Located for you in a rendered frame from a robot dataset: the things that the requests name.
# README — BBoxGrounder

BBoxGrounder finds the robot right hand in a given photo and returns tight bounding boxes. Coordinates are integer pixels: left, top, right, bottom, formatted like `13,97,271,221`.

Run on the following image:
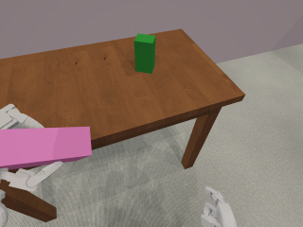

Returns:
201,186,238,227

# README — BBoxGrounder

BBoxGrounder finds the robot left hand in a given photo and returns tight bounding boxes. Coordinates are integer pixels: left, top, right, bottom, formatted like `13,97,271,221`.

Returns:
0,104,63,192

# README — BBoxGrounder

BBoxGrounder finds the sponge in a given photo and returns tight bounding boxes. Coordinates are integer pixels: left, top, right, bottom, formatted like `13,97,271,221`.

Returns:
0,127,92,170

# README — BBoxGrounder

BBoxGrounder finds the table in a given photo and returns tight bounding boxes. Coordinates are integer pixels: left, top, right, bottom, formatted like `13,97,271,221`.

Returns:
0,28,245,222

